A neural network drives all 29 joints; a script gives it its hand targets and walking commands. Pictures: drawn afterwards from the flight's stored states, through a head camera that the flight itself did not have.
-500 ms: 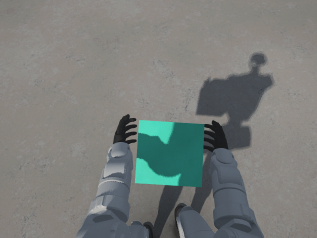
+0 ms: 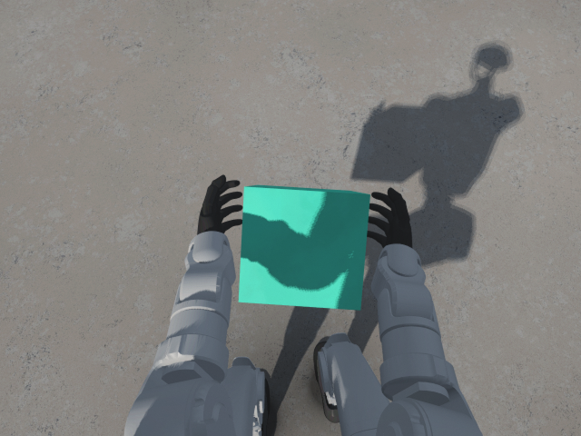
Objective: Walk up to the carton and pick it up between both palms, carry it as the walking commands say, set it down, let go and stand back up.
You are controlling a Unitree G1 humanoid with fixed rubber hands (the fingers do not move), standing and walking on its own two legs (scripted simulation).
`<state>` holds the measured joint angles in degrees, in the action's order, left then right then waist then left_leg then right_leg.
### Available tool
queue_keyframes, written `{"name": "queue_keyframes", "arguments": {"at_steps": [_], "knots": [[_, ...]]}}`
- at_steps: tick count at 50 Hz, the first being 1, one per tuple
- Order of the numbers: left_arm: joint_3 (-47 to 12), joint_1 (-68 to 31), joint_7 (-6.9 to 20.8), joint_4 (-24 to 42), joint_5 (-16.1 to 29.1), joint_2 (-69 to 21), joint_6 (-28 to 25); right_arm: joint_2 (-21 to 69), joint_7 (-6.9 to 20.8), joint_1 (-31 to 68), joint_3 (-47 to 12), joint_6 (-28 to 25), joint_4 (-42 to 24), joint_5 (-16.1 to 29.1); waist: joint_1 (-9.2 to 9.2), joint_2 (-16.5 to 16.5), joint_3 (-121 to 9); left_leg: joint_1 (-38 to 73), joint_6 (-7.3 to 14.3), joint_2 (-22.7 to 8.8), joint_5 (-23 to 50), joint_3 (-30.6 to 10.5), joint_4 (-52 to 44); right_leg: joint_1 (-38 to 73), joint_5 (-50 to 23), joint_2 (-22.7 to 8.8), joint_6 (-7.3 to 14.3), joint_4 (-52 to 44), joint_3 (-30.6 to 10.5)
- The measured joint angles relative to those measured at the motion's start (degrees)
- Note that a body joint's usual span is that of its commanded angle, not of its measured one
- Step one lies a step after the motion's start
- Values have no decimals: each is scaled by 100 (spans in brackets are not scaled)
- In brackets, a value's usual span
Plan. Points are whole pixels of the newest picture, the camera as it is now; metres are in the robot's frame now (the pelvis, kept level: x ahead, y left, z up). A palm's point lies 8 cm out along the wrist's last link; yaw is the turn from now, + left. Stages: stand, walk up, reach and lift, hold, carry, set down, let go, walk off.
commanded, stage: set down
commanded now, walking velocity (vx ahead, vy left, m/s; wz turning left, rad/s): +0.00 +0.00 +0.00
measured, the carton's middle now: (302, 238) +0.40 -0.05 -0.16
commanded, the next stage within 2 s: none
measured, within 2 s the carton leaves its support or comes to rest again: neither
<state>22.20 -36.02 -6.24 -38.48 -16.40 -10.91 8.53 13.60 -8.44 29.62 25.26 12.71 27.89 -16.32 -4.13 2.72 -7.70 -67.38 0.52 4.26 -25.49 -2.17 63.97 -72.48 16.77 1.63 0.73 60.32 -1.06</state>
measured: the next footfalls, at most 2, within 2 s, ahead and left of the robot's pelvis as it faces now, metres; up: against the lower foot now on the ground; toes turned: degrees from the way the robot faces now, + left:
none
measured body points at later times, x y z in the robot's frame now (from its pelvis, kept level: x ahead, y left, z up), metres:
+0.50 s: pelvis -0.02 +0.01 -0.08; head +0.19 -0.02 +0.32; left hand +0.44 +0.07 -0.15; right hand +0.38 -0.18 -0.16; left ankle +0.03 +0.11 -0.64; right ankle +0.09 -0.11 -0.64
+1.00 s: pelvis -0.04 +0.02 -0.15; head +0.23 -0.01 +0.22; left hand +0.47 +0.07 -0.23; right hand +0.41 -0.19 -0.24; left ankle +0.03 +0.11 -0.64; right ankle +0.09 -0.11 -0.64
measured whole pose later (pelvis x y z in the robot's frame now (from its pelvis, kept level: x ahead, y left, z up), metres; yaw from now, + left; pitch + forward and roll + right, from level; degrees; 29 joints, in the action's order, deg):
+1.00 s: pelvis -0.04 +0.02 -0.15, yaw +2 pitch +41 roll +1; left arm 22.1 -60.6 -10.5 -47.6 -13.6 -4.0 13.4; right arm 5.7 -7.5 52.7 30.0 17.5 34.7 -15.1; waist -6.4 4.0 -5.9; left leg -104.5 1.4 6.9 -32.8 0.7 96.5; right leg -109.7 23.0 0.4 -1.1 92.0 -2.2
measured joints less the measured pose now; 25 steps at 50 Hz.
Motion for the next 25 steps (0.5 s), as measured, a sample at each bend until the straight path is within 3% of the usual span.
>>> {"name": "queue_keyframes", "arguments": {"at_steps": [13,25], "knots": [[108,-865,5,-442,62,262,161,-156,-219,630,71,201,118,113,-15,39,-26,-1173,-24,29,-362,65,1215,-1211,299,20,4,1195,0],[99,-1348,-154,-600,157,367,286,-377,-154,1162,187,330,309,164,-77,92,-60,-2059,32,120,-545,159,1951,-2098,466,-34,-79,1918,-61]]}}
